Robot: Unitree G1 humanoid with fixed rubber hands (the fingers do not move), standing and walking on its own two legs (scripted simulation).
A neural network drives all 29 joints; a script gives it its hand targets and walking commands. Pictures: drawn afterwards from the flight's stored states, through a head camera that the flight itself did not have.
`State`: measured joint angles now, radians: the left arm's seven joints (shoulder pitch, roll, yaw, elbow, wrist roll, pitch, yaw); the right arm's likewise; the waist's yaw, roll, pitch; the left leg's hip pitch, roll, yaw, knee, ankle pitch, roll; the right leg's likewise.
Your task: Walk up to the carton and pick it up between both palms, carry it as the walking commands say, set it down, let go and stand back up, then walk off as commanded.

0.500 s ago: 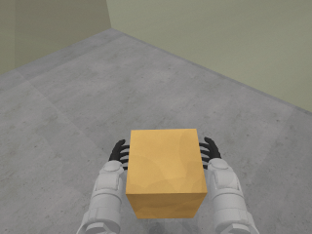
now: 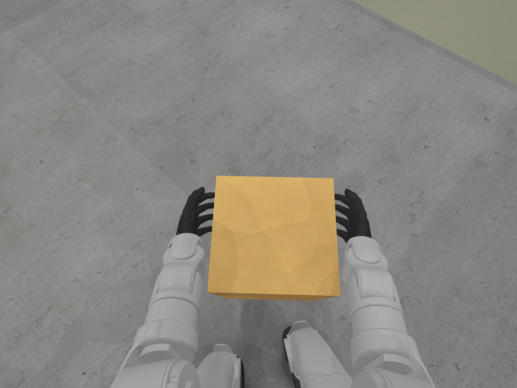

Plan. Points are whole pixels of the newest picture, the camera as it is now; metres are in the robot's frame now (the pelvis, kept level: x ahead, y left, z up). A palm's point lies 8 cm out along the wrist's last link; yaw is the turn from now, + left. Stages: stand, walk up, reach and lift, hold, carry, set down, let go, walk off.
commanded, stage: set down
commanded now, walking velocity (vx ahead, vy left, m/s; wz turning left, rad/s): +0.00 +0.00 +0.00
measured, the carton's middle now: (271, 248) +0.35 -0.05 -0.13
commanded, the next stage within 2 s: none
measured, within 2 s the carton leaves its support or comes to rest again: neither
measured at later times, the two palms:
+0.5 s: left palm (199, 235) +0.39 +0.09 -0.14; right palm (341, 238) +0.35 -0.18 -0.14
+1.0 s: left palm (210, 234) +0.42 +0.08 -0.23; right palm (333, 240) +0.37 -0.19 -0.23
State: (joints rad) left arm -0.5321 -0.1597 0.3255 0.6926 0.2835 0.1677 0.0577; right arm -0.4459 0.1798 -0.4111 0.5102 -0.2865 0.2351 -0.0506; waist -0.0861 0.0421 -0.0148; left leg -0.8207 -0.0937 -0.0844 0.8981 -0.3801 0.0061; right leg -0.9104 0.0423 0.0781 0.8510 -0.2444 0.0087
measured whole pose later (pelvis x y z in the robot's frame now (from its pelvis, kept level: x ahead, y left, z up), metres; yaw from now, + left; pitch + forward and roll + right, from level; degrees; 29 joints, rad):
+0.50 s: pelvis -0.01 -0.01 -0.07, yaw +0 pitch +30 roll +1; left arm -0.68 -0.08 0.33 0.78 0.20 0.12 0.06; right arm -0.58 0.15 -0.39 0.58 -0.22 0.19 -0.11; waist -0.08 0.05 -0.12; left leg -1.28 -0.12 -0.09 1.26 -0.50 -0.02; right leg -1.37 0.08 0.09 1.20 -0.34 0.01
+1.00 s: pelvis -0.03 +0.00 -0.14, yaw +1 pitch +37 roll +1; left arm -0.87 -0.04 0.30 0.85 0.15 0.13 0.12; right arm -0.75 0.08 -0.44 0.64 -0.17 0.19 -0.11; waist -0.10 0.07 -0.12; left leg -1.61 -0.17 -0.08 1.54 -0.57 -0.02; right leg -1.70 0.09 0.10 1.47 -0.41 0.05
